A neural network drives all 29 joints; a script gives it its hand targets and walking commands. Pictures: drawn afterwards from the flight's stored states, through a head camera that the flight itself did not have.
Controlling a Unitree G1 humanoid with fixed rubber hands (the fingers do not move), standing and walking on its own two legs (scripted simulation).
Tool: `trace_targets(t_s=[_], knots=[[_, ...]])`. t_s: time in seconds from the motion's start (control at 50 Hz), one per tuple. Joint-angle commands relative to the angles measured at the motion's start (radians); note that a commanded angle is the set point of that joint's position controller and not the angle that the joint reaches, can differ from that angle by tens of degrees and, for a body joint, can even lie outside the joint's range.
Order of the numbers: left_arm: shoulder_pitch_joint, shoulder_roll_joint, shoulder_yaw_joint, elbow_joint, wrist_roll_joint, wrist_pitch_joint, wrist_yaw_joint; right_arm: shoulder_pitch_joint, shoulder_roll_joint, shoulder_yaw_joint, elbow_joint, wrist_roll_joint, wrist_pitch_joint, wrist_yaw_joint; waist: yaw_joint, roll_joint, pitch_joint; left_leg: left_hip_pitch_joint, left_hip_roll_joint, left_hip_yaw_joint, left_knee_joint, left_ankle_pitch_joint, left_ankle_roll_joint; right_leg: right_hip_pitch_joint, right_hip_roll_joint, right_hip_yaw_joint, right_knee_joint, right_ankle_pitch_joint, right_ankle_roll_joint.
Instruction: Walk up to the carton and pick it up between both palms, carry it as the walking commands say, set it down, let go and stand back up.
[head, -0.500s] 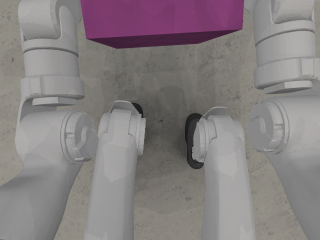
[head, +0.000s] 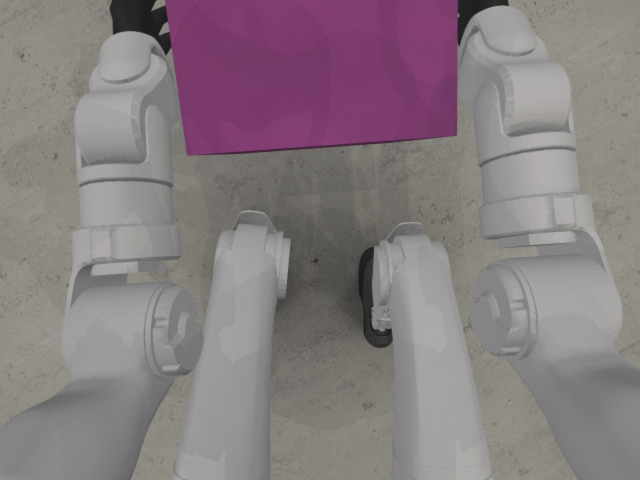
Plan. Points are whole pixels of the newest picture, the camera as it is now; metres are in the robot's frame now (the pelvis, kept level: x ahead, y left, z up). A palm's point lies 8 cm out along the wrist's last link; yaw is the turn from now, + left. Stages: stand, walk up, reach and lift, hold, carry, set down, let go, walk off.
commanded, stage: reach and lift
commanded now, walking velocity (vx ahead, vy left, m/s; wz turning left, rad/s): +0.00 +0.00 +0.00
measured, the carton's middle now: (309, 48) +0.53 +0.05 -0.15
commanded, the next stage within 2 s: none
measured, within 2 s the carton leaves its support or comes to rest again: neither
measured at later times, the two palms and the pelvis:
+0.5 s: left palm (112, 25) +0.49 +0.19 -0.03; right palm out of the picture +0.53 -0.11 -0.02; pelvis -0.02 +0.00 +0.04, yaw +0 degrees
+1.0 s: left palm (55, 32) +0.46 +0.19 +0.04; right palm (586, 0) +0.49 -0.11 +0.04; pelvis +0.00 -0.01 +0.11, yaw +0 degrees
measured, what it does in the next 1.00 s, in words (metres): rises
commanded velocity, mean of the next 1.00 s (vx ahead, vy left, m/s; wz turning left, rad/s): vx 0.00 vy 0.00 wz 0.00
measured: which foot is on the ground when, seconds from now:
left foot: down 0.00-1.00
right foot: down 0.00-1.00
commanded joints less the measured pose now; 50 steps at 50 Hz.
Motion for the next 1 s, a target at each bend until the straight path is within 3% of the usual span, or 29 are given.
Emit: trace_targets(t_s=[0.0,0.1,0.12,0.14,0.26,0.28,0.38,0.42,0.44,0.48,0.52,0.54,0.58,0.6,0.62,0.64,0.68,0.7,0.74,0.76,0.78,0.8,0.84,0.86,0.88,0.92,0.94,0.96,0.98], knots=[[-1.078,-0.989,-0.602,-0.222,-0.239,-0.084,-0.256,-0.89,1.008,0.495,-0.185,0.194,-0.095,0.249,0.039,0.013,-2.456,0.933,-0.096,0.08,-0.21,0.287,-0.005,0.554,0.094,-0.056,-0.259,0.217,-0.038],[-1.081,-0.977,-0.506,-0.024,-0.178,-0.068,-0.265,-0.908,1.022,0.398,-0.019,0.157,-0.083,0.255,0.06,0.03,-2.188,0.822,-0.09,0.081,-0.281,0.123,0.015,0.464,0.076,-0.05,-0.312,0.081,-0.037],[-1.112,-1.066,-0.564,-0.094,-0.232,-0.057,-0.276,-0.872,1.003,0.382,-0.035,0.126,-0.083,0.276,-0.052,0.004,-2.289,0.884,-0.079,0.069,-0.285,0.115,-0.013,0.512,0.08,-0.079,-0.333,0.096,-0.047],[-1.107,-1.095,-0.622,-0.156,-0.264,-0.051,-0.279,-0.966,1.02,0.435,-0.162,0.172,-0.095,0.273,-0.03,0.046,-2.488,0.996,-0.091,0.076,-0.282,0.164,-0.014,0.607,0.09,-0.084,-0.322,0.147,-0.046],[-1.148,-1.056,-0.522,-0.013,-0.224,-0.032,-0.309,-0.947,1.062,0.353,-0.01,0.15,-0.059,0.301,0.01,0.06,-2.307,0.9,-0.078,0.088,-0.342,-0.017,0.001,0.508,0.068,-0.062,-0.372,-0.017,-0.041],[-1.115,-1.132,-0.617,-0.175,-0.258,-0.028,-0.304,-0.907,1.099,0.416,-0.102,0.201,-0.059,0.307,-0.015,0.126,-2.541,1.072,-0.081,0.058,-0.364,0.08,-0.016,0.634,0.08,-0.073,-0.37,0.117,-0.039],[-1.153,-1.096,-0.621,-0.315,-0.254,-0.029,-0.292,-0.929,1.137,0.481,-0.171,0.235,-0.037,0.322,0.026,0.063,-2.649,1.13,-0.102,0.07,-0.358,0.215,0.003,0.725,0.09,-0.067,-0.389,0.177,-0.031],[-1.133,-1.088,-0.644,-0.281,-0.278,-0.027,-0.293,-0.905,1.098,0.486,-0.184,0.242,-0.043,0.295,-0.013,0.059,-2.645,1.112,-0.09,0.071,-0.354,0.198,-0.002,0.742,0.086,-0.049,-0.41,0.153,-0.037],[-1.068,-1.029,-0.564,-0.197,-0.228,-0.027,-0.305,-0.852,1.133,0.484,-0.175,0.226,-0.039,0.284,0.051,0.033,-2.555,0.997,-0.103,0.109,-0.346,0.228,0.008,0.829,0.073,-0.006,-0.44,0.206,-0.028],[-1.063,-1.074,-0.591,-0.171,-0.258,-0.037,-0.31,-0.887,1.142,0.479,-0.185,0.229,-0.056,0.288,0.025,0.005,-2.455,0.956,-0.104,0.089,-0.372,0.169,0.026,0.751,0.066,-0.022,-0.432,0.153,-0.028],[-1.054,-1.029,-0.657,-0.381,-0.255,-0.051,-0.298,-0.864,1.189,0.587,-0.324,0.276,-0.061,0.267,0.091,0.053,-2.724,1.118,-0.122,0.099,-0.369,0.409,0.011,0.964,0.087,0.006,-0.437,0.389,-0.025],[-1.052,-1.052,-0.661,-0.351,-0.255,-0.055,-0.288,-0.791,1.106,0.532,-0.247,0.23,-0.065,0.257,0.014,0.076,-2.607,1.078,-0.105,0.072,-0.376,0.357,-0.004,0.883,0.085,-0.014,-0.409,0.346,-0.029],[-0.869,-1.055,-0.569,-0.069,-0.192,-0.038,-0.301,-0.722,1.067,0.428,-0.11,0.161,-0.066,0.258,-0.002,0.033,-2.289,0.968,-0.086,0.07,-0.404,0.225,-0.004,0.737,0.073,-0.014,-0.469,0.206,-0.028],[-0.872,-1.13,-0.659,-0.256,-0.238,-0.055,-0.306,-0.662,1.154,0.518,-0.226,0.178,-0.068,0.261,0.02,0.009,-2.608,1.099,-0.109,0.065,-0.422,0.375,-0.006,0.959,0.09,-0.011,-0.48,0.369,-0.03],[-0.859,-1.046,-0.561,-0.052,-0.189,-0.064,-0.305,-0.656,1.127,0.456,-0.073,0.137,-0.07,0.256,0.003,-0.033,-2.263,0.932,-0.088,0.078,-0.425,0.211,0.007,0.767,0.069,-0.016,-0.489,0.199,-0.02],[-0.852,-1.17,-0.662,-0.156,-0.237,-0.063,-0.314,-0.739,1.118,0.534,-0.287,0.17,-0.093,0.259,-0.006,0.002,-2.502,1.061,-0.101,0.065,-0.426,0.311,-0.002,0.907,0.088,-0.01,-0.486,0.305,-0.031],[-0.874,-1.126,-0.692,-0.258,-0.25,-0.085,-0.312,-0.68,1.174,0.599,-0.287,0.202,-0.088,0.253,0.032,0.017,-2.584,1.105,-0.112,0.084,-0.432,0.419,0.001,1.03,0.083,0.016,-0.506,0.437,-0.023],[-0.841,-1.061,-0.665,-0.296,-0.239,-0.085,-0.314,-0.67,1.141,0.606,-0.339,0.168,-0.086,0.242,0.032,-0.08,-2.673,1.074,-0.121,0.077,-0.422,0.482,0.0,1.132,0.089,0.014,-0.502,0.515,-0.013],[-0.817,-1.056,-0.643,-0.269,-0.237,-0.102,-0.308,-0.675,1.138,0.612,-0.319,0.206,-0.088,0.224,0.064,-0.034,-2.543,1.028,-0.122,0.082,-0.465,0.426,0.012,1.139,0.075,0.035,-0.513,0.476,0.001],[-0.787,-1.066,-0.655,-0.26,-0.235,-0.093,-0.309,-0.577,1.104,0.554,-0.238,0.166,-0.086,0.224,-0.003,-0.022,-2.445,1.053,-0.118,0.065,-0.461,0.417,0.001,1.036,0.085,0.013,-0.521,0.443,-0.005],[-0.773,-1.001,-0.569,-0.195,-0.188,-0.101,-0.31,-0.546,1.125,0.533,-0.18,0.132,-0.079,0.23,0.057,-0.058,-2.351,0.94,-0.107,0.068,-0.477,0.332,0.011,1.008,0.074,0.043,-0.545,0.379,-0.015],[-0.86,-1.039,-0.65,-0.328,-0.238,-0.104,-0.303,-0.56,1.148,0.594,-0.251,0.183,-0.078,0.228,0.044,-0.001,-2.504,1.068,-0.112,0.062,-0.505,0.366,0.007,1.108,0.076,0.043,-0.554,0.42,-0.015],[-0.723,-1.064,-0.597,-0.04,-0.17,-0.081,-0.318,-0.574,1.118,0.506,-0.126,0.145,-0.094,0.243,0.069,0.025,-2.207,0.97,-0.093,0.058,-0.526,0.249,0.005,0.9,0.069,0.049,-0.588,0.26,-0.022],[-0.805,-1.064,-0.666,-0.275,-0.22,-0.098,-0.306,-0.666,1.143,0.625,-0.354,0.213,-0.104,0.241,0.097,0.04,-2.528,1.178,-0.104,0.056,-0.527,0.388,0.013,1.073,0.082,0.049,-0.58,0.398,-0.021],[-0.749,-1.066,-0.651,-0.201,-0.183,-0.087,-0.3,-0.537,1.103,0.568,-0.206,0.167,-0.097,0.243,0.049,0.115,-2.395,1.161,-0.102,0.043,-0.544,0.346,-0.004,0.95,0.071,0.024,-0.565,0.35,-0.024],[-0.834,-1.101,-0.777,-0.417,-0.286,-0.096,-0.29,-0.67,1.1,0.639,-0.412,0.208,-0.107,0.233,-0.005,0.062,-2.6,1.306,-0.098,0.031,-0.539,0.428,-0.011,1.076,0.088,0.016,-0.584,0.423,-0.027],[-0.767,-1.06,-0.683,-0.293,-0.223,-0.091,-0.289,-0.649,1.09,0.586,-0.275,0.19,-0.097,0.235,0.057,0.085,-2.444,1.218,-0.1,0.043,-0.533,0.374,-0.009,0.975,0.077,0.029,-0.582,0.336,-0.024],[-0.826,-1.104,-0.728,-0.347,-0.254,-0.097,-0.287,-0.609,1.143,0.614,-0.34,0.19,-0.095,0.229,-0.007,0.035,-2.537,1.291,-0.101,0.045,-0.547,0.384,-0.005,1.077,0.078,0.018,-0.622,0.367,-0.021],[-0.796,-1.063,-0.693,-0.36,-0.246,-0.088,-0.292,-0.623,1.149,0.602,-0.329,0.176,-0.086,0.229,0.049,0.003,-2.522,1.22,-0.104,0.05,-0.544,0.371,0.0,1.097,0.085,0.032,-0.606,0.354,-0.026]])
